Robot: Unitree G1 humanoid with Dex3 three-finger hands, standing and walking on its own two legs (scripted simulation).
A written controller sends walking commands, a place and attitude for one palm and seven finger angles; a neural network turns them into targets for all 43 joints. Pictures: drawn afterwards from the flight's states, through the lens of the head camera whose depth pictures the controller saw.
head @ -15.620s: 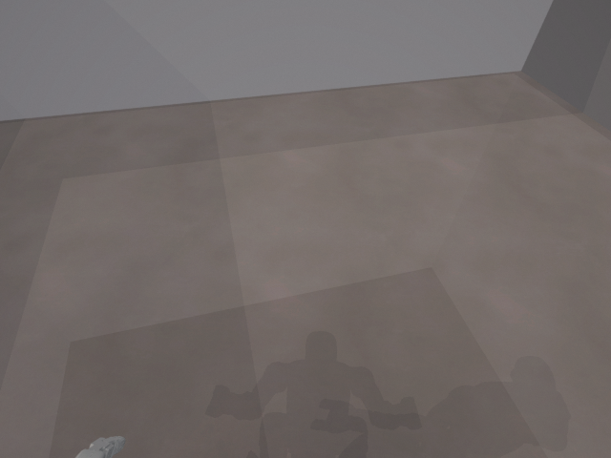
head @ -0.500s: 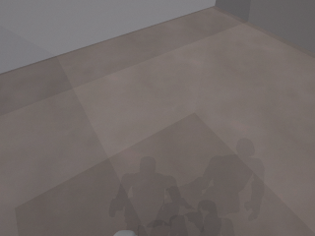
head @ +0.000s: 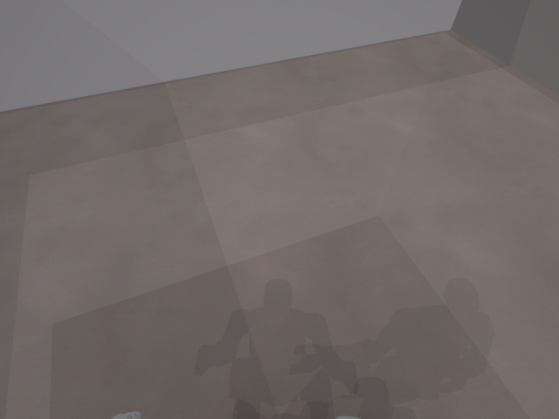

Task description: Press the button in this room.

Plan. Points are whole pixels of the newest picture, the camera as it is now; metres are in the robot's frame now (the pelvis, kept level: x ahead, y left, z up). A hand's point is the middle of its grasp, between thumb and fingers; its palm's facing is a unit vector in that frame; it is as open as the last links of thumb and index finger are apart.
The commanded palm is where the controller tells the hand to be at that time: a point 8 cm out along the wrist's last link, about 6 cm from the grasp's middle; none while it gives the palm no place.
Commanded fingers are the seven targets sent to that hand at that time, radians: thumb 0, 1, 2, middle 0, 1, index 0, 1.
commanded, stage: turn or walk to find it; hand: left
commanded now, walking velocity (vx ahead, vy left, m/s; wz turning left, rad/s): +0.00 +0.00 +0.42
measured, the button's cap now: out of the picture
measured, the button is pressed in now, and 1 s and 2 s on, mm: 0 0 0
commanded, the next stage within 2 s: stand and wait in 0.54 s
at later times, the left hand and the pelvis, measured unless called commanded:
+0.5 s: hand out of the picture -0.03 +0.15 -0.16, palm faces +0.27 -0.93 -0.26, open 7.4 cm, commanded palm none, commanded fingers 0.00 0.90 0.90 -0.20 -0.30 -0.20 -0.30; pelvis -0.03 -0.05 +0.00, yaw +14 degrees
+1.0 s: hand out of the picture -0.06 +0.21 -0.16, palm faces +0.43 -0.86 -0.26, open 7.4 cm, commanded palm none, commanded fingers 0.00 0.90 0.90 -0.20 -0.30 -0.20 -0.30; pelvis -0.06 -0.03 +0.00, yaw +25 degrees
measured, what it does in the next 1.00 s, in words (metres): steps on the spot, turning left: right foot, then left foot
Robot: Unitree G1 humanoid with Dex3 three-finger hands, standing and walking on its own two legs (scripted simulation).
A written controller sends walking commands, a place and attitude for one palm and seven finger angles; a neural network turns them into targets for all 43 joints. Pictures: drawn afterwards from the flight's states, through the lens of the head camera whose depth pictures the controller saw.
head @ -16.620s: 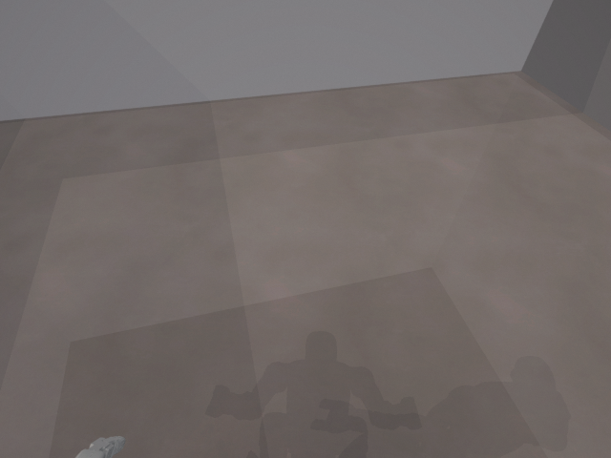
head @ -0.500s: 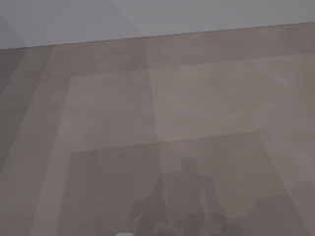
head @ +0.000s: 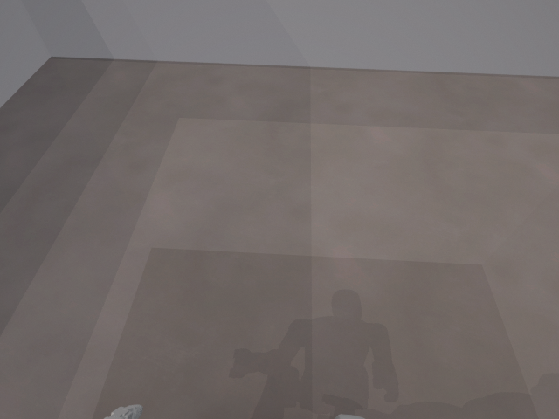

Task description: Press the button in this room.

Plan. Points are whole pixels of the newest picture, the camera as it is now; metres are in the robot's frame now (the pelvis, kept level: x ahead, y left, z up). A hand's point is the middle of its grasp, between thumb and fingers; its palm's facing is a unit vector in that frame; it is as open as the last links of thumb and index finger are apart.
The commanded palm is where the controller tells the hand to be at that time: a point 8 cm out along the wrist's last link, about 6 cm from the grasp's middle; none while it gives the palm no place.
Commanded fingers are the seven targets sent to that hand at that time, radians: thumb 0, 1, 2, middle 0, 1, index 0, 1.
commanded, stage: turn or walk to find it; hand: left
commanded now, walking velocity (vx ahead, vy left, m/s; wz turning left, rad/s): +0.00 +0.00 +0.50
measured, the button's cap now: out of the picture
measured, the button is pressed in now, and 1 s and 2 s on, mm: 0 0 0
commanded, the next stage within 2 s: none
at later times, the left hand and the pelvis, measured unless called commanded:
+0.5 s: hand out of the picture -0.03 +0.17 -0.16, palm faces +0.30 -0.92 -0.25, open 7.4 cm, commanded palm none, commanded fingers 0.00 0.90 0.90 -0.20 -0.30 -0.20 -0.30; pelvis -0.03 -0.03 +0.00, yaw +17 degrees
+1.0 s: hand out of the picture -0.04 +0.22 -0.16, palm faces +0.48 -0.83 -0.27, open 7.4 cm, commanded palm none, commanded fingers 0.00 0.90 0.90 -0.20 -0.30 -0.20 -0.30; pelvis -0.04 -0.02 +0.00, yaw +30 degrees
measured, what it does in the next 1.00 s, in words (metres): steps on the spot, turning left: right foot, then left foot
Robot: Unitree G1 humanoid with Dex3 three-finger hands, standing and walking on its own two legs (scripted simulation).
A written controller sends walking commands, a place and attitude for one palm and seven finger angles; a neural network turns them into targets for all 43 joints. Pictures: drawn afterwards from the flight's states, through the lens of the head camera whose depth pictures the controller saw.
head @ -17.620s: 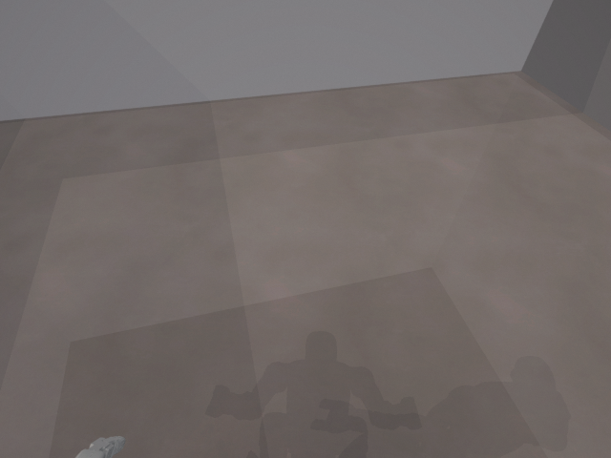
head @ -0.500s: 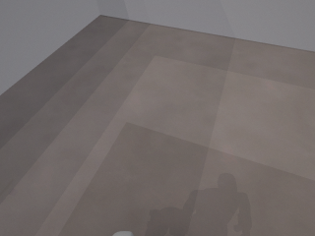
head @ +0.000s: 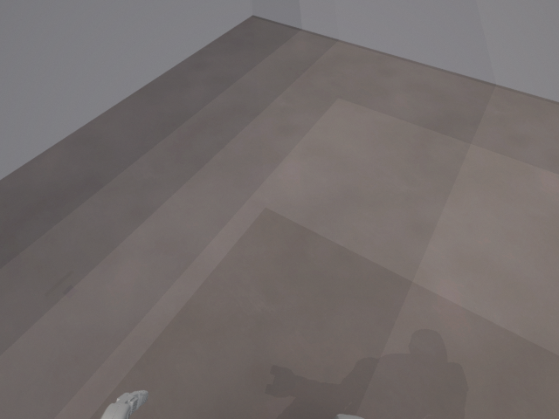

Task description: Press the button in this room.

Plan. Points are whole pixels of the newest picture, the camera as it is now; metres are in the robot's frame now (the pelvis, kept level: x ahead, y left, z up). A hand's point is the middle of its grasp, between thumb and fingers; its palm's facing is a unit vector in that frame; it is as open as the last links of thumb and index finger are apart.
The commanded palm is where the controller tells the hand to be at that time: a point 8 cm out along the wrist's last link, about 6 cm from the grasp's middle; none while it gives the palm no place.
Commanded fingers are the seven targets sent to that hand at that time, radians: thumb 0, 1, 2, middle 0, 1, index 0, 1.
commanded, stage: turn or walk to find it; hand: left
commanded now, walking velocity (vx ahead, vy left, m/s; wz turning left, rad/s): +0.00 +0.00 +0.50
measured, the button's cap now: out of the picture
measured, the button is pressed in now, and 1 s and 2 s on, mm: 0 0 0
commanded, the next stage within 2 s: none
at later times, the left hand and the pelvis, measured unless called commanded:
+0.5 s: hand out of the picture -0.03 +0.17 -0.16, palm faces +0.30 -0.92 -0.26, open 7.4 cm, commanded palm none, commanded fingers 0.00 0.90 0.90 -0.20 -0.30 -0.20 -0.30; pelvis -0.01 -0.03 +0.00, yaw +16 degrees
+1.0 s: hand out of the picture -0.02 +0.22 -0.15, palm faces +0.46 -0.85 -0.25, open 7.4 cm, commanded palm none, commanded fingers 0.00 0.90 0.90 -0.20 -0.30 -0.20 -0.30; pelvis -0.02 -0.02 +0.00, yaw +29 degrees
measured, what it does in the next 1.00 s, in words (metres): steps on the spot, turning left: right foot, then left foot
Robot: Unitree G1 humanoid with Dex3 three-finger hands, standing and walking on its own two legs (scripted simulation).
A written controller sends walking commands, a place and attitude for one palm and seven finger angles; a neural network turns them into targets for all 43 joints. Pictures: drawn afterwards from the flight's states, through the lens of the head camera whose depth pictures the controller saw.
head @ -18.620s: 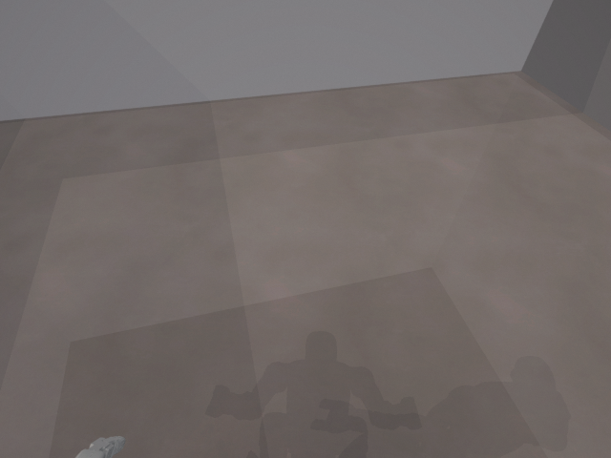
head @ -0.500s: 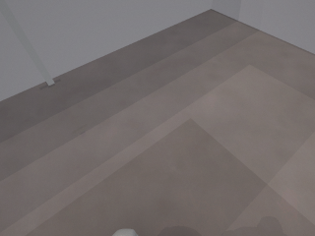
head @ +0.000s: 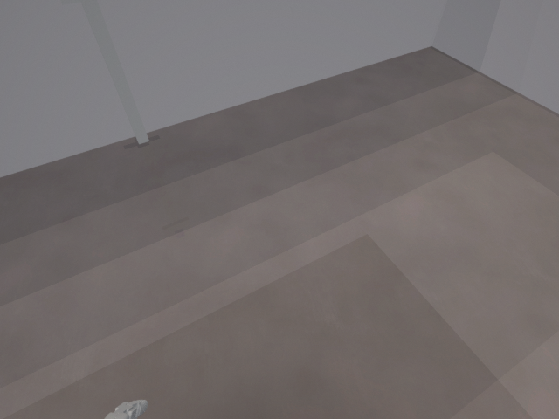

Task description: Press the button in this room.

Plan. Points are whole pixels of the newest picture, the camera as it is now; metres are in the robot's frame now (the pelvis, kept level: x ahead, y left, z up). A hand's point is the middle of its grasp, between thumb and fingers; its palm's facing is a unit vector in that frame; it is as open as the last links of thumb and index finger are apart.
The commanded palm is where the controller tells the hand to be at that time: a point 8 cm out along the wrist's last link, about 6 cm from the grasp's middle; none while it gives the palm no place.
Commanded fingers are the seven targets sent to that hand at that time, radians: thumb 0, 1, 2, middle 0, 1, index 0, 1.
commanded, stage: turn or walk to find it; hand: left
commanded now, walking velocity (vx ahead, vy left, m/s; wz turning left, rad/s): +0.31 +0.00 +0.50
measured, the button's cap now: out of the picture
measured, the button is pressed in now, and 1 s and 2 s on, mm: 0 0 0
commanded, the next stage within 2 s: stand and wait in 1.16 s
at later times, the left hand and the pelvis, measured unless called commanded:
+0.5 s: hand out of the picture -0.03 +0.13 -0.16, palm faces +0.38 -0.90 -0.20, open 7.4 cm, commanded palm none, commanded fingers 0.00 0.90 0.90 -0.20 -0.30 -0.20 -0.30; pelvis +0.11 +0.00 +0.00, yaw +18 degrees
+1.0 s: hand (112, 312) +0.33 +0.33 -0.15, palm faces +0.40 -0.90 -0.17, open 7.4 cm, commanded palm none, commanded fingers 0.00 0.90 0.90 -0.20 -0.30 -0.20 -0.30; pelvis +0.29 +0.12 +0.00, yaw +23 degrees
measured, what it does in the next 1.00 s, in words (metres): walks ahead, turning left: right foot, then left foot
